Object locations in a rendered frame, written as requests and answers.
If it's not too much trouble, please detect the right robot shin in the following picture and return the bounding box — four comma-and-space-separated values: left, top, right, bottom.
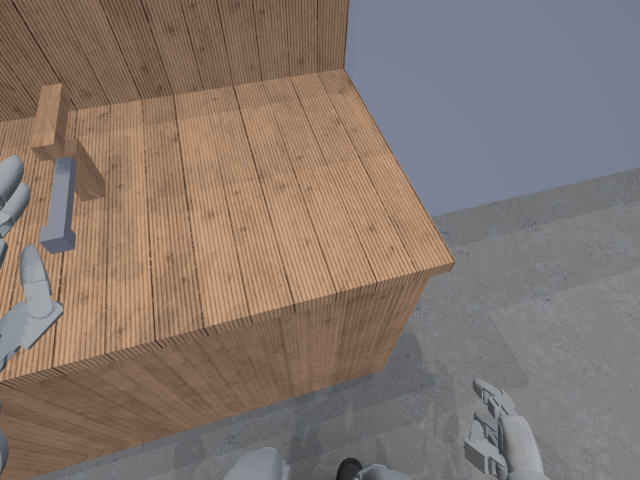
354, 464, 387, 478

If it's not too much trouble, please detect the robot right hand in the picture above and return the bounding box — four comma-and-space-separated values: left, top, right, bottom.
464, 378, 544, 480

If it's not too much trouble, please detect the tap lever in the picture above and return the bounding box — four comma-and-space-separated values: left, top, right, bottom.
39, 156, 77, 254

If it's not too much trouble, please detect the counter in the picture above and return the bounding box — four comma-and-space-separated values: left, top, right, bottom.
0, 0, 456, 480

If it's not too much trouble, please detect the robot left hand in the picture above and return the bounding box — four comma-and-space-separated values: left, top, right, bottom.
0, 155, 64, 372

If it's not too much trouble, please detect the robot right foot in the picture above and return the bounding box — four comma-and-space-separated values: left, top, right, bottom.
336, 458, 362, 480

